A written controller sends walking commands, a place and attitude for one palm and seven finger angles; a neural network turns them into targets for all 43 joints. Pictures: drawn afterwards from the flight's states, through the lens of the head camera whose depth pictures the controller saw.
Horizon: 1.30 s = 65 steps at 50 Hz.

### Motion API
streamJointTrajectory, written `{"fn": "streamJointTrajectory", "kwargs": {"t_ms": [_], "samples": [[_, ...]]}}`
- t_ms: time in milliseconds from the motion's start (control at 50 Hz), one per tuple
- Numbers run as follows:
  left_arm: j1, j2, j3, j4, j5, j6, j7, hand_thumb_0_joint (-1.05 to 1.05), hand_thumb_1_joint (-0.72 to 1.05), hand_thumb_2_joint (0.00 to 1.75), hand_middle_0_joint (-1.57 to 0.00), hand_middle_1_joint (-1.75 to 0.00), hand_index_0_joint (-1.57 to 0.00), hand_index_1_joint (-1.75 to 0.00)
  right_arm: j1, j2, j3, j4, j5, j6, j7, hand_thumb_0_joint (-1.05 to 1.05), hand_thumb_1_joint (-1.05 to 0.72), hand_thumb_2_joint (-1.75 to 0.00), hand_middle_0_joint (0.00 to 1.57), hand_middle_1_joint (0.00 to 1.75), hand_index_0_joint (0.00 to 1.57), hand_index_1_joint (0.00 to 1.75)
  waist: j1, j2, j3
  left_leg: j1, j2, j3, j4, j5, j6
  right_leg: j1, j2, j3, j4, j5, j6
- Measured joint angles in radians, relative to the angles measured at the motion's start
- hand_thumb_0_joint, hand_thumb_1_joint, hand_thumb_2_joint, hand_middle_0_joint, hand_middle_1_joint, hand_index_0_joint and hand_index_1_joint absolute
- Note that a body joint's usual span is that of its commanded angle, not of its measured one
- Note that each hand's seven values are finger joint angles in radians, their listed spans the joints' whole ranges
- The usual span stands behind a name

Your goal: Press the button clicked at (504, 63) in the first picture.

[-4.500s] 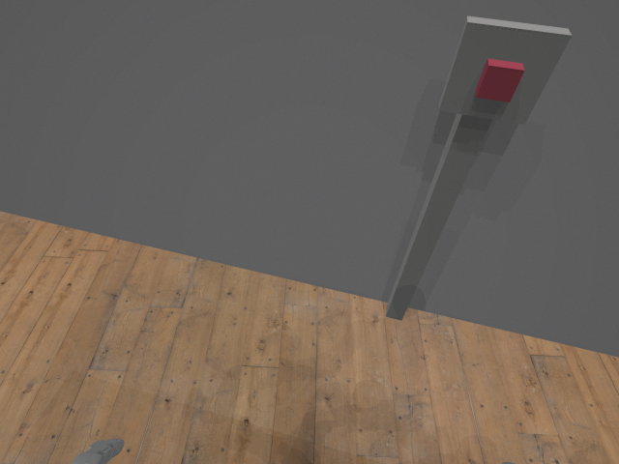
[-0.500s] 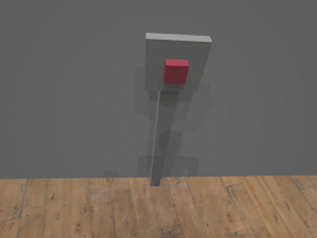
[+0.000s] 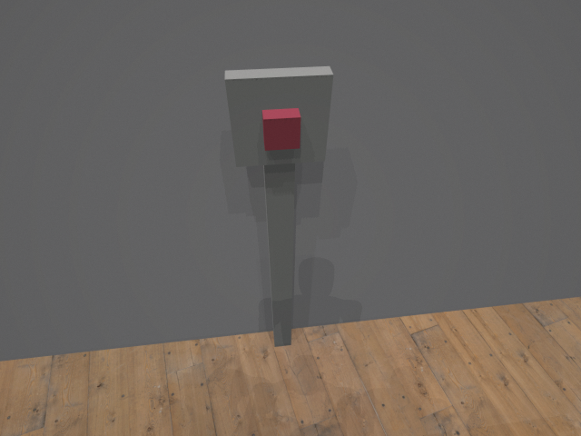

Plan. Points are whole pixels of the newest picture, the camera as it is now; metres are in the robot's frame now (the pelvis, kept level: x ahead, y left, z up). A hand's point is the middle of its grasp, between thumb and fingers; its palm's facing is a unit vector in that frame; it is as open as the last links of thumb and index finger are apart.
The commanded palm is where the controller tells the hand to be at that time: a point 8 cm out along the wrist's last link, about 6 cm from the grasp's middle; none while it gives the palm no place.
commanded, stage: come to a stop and stand still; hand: left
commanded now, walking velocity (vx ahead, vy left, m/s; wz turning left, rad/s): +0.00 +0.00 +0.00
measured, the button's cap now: (281, 128) +0.54 +0.05 +0.16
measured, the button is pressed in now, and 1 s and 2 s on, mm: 0 0 0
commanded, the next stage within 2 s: look again from close up in 0.20 s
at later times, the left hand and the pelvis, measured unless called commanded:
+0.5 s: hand out of the picture +0.01 +0.20 -0.18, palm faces +0.05 -0.97 -0.24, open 7.4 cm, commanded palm none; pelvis +0.00 +0.01 -0.01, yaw +1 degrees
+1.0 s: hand out of the picture +0.04 +0.26 -0.16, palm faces +0.01 -0.95 -0.30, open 7.4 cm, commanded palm none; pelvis -0.02 +0.03 +0.00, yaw +1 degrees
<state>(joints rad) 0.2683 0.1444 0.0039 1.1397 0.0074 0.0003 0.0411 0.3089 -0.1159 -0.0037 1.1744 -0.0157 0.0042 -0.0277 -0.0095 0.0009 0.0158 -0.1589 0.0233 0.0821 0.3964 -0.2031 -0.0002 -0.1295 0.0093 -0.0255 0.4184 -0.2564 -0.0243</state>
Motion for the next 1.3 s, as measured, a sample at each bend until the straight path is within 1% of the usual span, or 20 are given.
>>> {"fn": "streamJointTrajectory", "kwargs": {"t_ms": [140,300,360,440,520,660,780,920,1020,1120,1220,1300], "samples": [[0.036,-0.023,-0.003,0.011,-0.001,0.001,-0.005,0.01,0.91,0.9,-0.2,-0.3,-0.2,-0.3,0.019,-0.001,-0.004,0.004,-0.001,0.001,-0.001,0.0,-0.91,-0.9,0.2,0.3,0.2,0.3,0.001,-0.006,0.014,-0.026,0.006,-0.003,0.003,0.01,-0.002,-0.021,0.006,-0.003,-0.006,0.014,-0.004],[0.062,-0.042,-0.006,0.03,-0.002,-0.004,-0.004,0.01,0.91,0.9,-0.2,-0.3,-0.2,-0.3,0.02,0.002,-0.003,0.008,0.002,-0.007,-0.007,0.0,-0.91,-0.9,0.2,0.3,0.2,0.3,0.007,-0.012,0.015,-0.029,0.008,-0.002,0.003,0.007,-0.002,-0.022,0.008,-0.002,-0.011,0.014,-0.004],[0.069,-0.032,-0.016,-0.008,0.01,-0.014,-0.014,0.01,0.91,0.9,-0.2,-0.3,-0.2,-0.3,0.02,-0.012,-0.01,-0.05,-0.01,-0.007,0.008,0.0,-0.91,-0.9,0.2,0.3,0.2,0.3,-0.005,0.0,0.021,-0.07,0.006,-0.015,0.056,-0.014,-0.001,-0.052,0.004,-0.015,0.03,-0.006,-0.004],[0.067,-0.005,-0.004,-0.049,0.013,-0.028,-0.008,0.01,0.9,0.9,-0.2,-0.3,-0.21,-0.3,0.007,-0.046,-0.024,-0.096,-0.012,-0.02,0.004,0.0,-0.91,-0.9,0.2,0.3,0.2,0.3,-0.009,0.024,-0.001,-0.101,0.004,-0.027,0.118,-0.05,0.006,-0.068,0.0,-0.025,0.068,-0.034,0.0],[0.045,0.045,0.012,-0.086,0.011,-0.032,-0.002,0.01,0.9,0.9,-0.2,-0.3,-0.2,-0.3,-0.026,-0.074,-0.028,-0.124,-0.009,-0.028,0.005,0.0,-0.91,-0.9,0.2,0.3,0.2,0.3,-0.001,0.013,-0.022,-0.085,-0.004,-0.022,0.129,-0.066,0.014,-0.057,-0.009,-0.021,0.088,-0.052,0.007],[-0.026,0.117,0.019,-0.142,0.009,-0.025,-0.003,0.01,0.91,0.9,-0.2,-0.3,-0.2,-0.3,-0.112,-0.129,-0.027,-0.161,-0.01,-0.033,0.008,0.0,-0.91,-0.9,0.2,0.3,0.2,0.3,0.013,-0.001,-0.03,-0.061,-0.012,-0.011,0.128,-0.067,0.026,-0.037,-0.017,-0.01,0.088,-0.05,0.02],[-0.071,0.149,0.011,-0.157,0.01,-0.019,-0.016,0.01,0.91,0.9,-0.2,-0.3,-0.2,-0.3,-0.163,-0.165,-0.018,-0.173,-0.012,-0.03,0.018,0.0,-0.91,-0.9,0.2,0.3,0.2,0.3,0.017,-0.005,-0.025,-0.048,-0.021,-0.007,0.094,-0.04,0.035,-0.023,-0.025,-0.008,0.053,-0.021,0.03],[-0.083,0.162,0.0,-0.143,0.012,-0.009,-0.028,0.01,0.9,0.9,-0.2,-0.3,-0.2,-0.3,-0.173,-0.185,-0.007,-0.161,-0.011,-0.024,0.029,0.0,-0.91,-0.9,0.2,0.3,0.2,0.3,0.016,-0.008,-0.006,-0.043,-0.032,-0.006,0.046,-0.003,0.045,-0.017,-0.034,-0.007,0.006,0.017,0.041],[-0.064,0.154,-0.005,-0.114,0.01,0.0,-0.024,0.01,0.9,0.9,-0.2,-0.3,-0.2,-0.3,-0.155,-0.175,0.0,-0.132,-0.012,-0.016,0.029,0.0,-0.91,-0.9,0.2,0.3,0.2,0.3,0.012,-0.012,0.002,-0.041,-0.041,-0.009,0.017,0.017,0.049,-0.015,-0.041,-0.01,-0.018,0.033,0.048],[-0.012,0.117,-0.011,-0.079,0.015,0.017,-0.024,0.01,0.91,0.9,-0.2,-0.3,-0.2,-0.3,-0.111,-0.123,0.006,-0.097,-0.014,0.003,0.029,0.0,-0.91,-0.9,0.2,0.3,0.2,0.3,0.006,-0.024,-0.004,-0.042,-0.05,-0.016,0.014,0.014,0.051,-0.021,-0.05,-0.018,-0.003,0.019,0.05],[0.05,0.076,-0.011,-0.061,0.024,0.034,-0.034,0.01,0.91,0.9,-0.2,-0.3,-0.2,-0.3,-0.059,-0.066,-0.001,-0.072,-0.013,0.014,0.022,0.0,-0.91,-0.9,0.21,0.3,0.2,0.3,0.006,-0.038,-0.001,-0.052,-0.051,-0.024,0.032,-0.003,0.044,-0.04,-0.052,-0.025,0.041,-0.016,0.04],[0.088,0.044,-0.003,-0.057,0.025,0.038,-0.038,0.01,0.91,0.9,-0.2,-0.3,-0.2,-0.3,-0.026,-0.043,-0.017,-0.059,-0.012,0.015,0.011,0.0,-0.91,-0.9,0.21,0.3,0.21,0.3,0.006,-0.027,0.006,-0.071,-0.035,-0.042,0.061,-0.024,0.028,-0.045,-0.036,-0.043,0.05,-0.033,0.024]]}}
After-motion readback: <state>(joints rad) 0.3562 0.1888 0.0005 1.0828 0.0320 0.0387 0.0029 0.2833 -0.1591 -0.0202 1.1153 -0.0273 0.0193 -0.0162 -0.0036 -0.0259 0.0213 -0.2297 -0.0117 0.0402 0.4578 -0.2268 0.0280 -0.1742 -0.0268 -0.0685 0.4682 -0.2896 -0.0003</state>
